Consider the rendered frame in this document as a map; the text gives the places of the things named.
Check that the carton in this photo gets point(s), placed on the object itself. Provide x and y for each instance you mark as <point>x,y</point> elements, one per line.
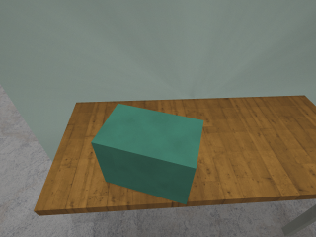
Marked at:
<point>149,151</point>

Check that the table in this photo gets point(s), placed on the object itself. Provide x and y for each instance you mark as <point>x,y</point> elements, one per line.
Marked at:
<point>252,149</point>

